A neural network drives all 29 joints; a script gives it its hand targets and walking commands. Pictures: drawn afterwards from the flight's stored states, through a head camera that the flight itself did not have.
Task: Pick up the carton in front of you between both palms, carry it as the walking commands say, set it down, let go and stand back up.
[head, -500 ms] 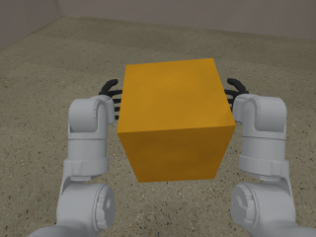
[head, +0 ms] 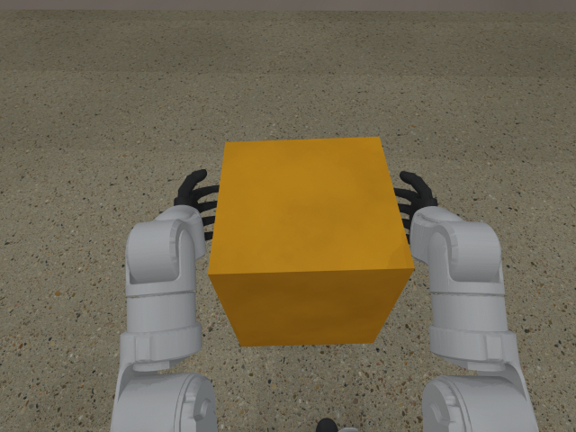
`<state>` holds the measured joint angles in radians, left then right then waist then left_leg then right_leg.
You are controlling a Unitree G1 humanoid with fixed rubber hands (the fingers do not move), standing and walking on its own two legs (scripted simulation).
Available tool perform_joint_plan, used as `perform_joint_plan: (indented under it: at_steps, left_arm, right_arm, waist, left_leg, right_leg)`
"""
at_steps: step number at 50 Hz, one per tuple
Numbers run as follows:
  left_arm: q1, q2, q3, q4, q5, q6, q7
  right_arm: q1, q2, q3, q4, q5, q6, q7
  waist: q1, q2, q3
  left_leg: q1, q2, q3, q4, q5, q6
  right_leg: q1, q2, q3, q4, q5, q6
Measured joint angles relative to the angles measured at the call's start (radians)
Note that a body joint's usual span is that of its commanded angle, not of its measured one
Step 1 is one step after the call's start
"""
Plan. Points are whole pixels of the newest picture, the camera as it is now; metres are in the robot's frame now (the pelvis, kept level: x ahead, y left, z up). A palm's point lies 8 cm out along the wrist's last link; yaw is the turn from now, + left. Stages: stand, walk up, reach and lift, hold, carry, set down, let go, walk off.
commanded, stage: carry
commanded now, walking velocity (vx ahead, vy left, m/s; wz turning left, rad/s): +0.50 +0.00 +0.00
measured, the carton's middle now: (304, 250) +0.37 -0.03 +0.03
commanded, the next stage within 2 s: none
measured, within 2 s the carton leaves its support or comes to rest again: neither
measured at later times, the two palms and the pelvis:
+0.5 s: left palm (173, 130) +0.58 +0.17 +0.10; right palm (352, 118) +0.58 -0.13 +0.10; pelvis +0.29 +0.02 +0.00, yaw +0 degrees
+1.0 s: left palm (191, 78) +0.71 +0.15 +0.12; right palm (351, 73) +0.70 -0.15 +0.11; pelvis +0.45 +0.00 +0.01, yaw +0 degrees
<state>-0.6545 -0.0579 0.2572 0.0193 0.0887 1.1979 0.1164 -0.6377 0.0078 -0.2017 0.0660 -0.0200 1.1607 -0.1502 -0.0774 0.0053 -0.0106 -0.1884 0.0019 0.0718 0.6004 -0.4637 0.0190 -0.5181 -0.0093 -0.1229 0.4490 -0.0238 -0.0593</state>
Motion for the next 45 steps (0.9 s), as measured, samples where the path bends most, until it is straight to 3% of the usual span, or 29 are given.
perform_joint_plan:
  at_steps: [3,6,14,22,24,26,28,29,31,35,40,45]
  left_arm:
    - [0.011,-0.015,-0.018,0.001,0.016,-0.038,-0.001]
    - [0.056,-0.018,-0.021,-0.020,0.014,-0.030,-0.001]
    - [0.146,-0.023,-0.001,-0.104,-0.016,-0.021,-0.012]
    - [0.312,-0.078,-0.044,-0.150,0.025,-0.018,-0.041]
    - [0.354,-0.084,-0.059,-0.173,0.033,-0.017,-0.045]
    - [0.386,-0.067,-0.069,-0.179,0.033,-0.018,-0.050]
    - [0.418,-0.063,-0.078,-0.184,0.032,-0.014,-0.051]
    - [0.436,-0.069,-0.085,-0.192,0.037,-0.011,-0.051]
    - [0.469,-0.082,-0.103,-0.218,0.046,-0.007,-0.050]
    - [0.497,-0.075,-0.141,-0.268,0.044,-0.009,-0.048]
    - [0.512,-0.074,-0.152,-0.304,0.045,-0.001,-0.047]
    - [0.499,-0.075,-0.150,-0.270,0.042,0.016,-0.048]
  right_arm:
    - [-0.018,-0.028,-0.004,0.013,0.021,-0.015,0.001]
    - [-0.013,-0.018,0.002,0.024,0.016,-0.001,0.000]
    - [0.068,0.058,0.014,-0.076,-0.050,0.018,0.003]
    - [0.290,0.126,0.019,-0.203,-0.108,0.036,0.026]
    - [0.329,0.133,0.025,-0.220,-0.111,0.036,0.034]
    - [0.360,0.151,0.042,-0.203,-0.124,0.010,0.036]
    - [0.391,0.143,0.070,-0.195,-0.123,0.006,0.037]
    - [0.411,0.137,0.078,-0.202,-0.117,0.009,0.038]
    - [0.451,0.130,0.085,-0.234,-0.104,0.014,0.039]
    - [0.488,0.125,0.093,-0.294,-0.092,0.011,0.042]
    - [0.500,0.123,0.102,-0.323,-0.093,0.014,0.049]
    - [0.488,0.122,0.092,-0.313,-0.106,0.051,0.051]
  waist:
    - [0.029,0.027,0.021]
    - [0.055,0.008,0.022]
    - [0.106,-0.005,-0.025]
    - [0.100,-0.007,-0.137]
    - [0.095,-0.007,-0.146]
    - [0.079,-0.044,-0.141]
    - [0.072,-0.044,-0.123]
    - [0.070,-0.039,-0.113]
    - [0.066,-0.032,-0.097]
    - [0.056,-0.026,-0.081]
    - [0.059,-0.034,-0.125]
    - [0.069,0.015,-0.189]
  left_leg:
    - [-0.150,0.001,-0.050,0.387,-0.041,-0.020]
    - [-0.283,0.001,-0.039,0.521,0.027,-0.025]
    - [-0.442,0.047,-0.011,0.238,0.198,-0.055]
    - [-0.338,0.026,0.077,-0.111,0.413,-0.027]
    - [-0.261,0.017,0.114,-0.188,0.459,-0.001]
    - [-0.257,0.001,0.139,-0.121,0.377,0.054]
    - [-0.234,0.008,0.145,-0.111,0.330,0.070]
    - [-0.213,0.013,0.144,-0.129,0.330,0.058]
    - [-0.170,0.016,0.142,-0.177,0.334,0.056]
    - [-0.109,0.020,0.133,-0.222,0.321,0.051]
    - [-0.064,0.013,0.126,-0.147,0.226,0.026]
    - [-0.022,0.037,0.104,-0.124,0.163,0.000]
  right_leg:
    - [0.017,0.015,-0.015,0.073,-0.109,-0.027]
    - [0.090,0.004,-0.007,0.020,-0.129,-0.019]
    - [0.302,-0.009,0.006,-0.140,-0.178,-0.011]
    - [0.523,-0.012,0.011,-0.174,-0.333,0.040]
    - [0.532,-0.017,0.021,-0.055,-0.423,0.059]
    - [0.424,-0.048,0.048,0.224,-0.449,0.080]
    - [0.285,-0.031,0.076,0.479,-0.484,0.087]
    - [0.230,-0.026,0.074,0.535,-0.486,0.086]
    - [0.156,-0.032,0.058,0.491,-0.465,0.088]
    - [0.106,-0.045,0.033,0.226,-0.379,0.093]
    - [0.171,-0.076,-0.014,-0.008,-0.084,0.089]
    - [0.215,-0.056,-0.038,0.029,-0.183,0.051]
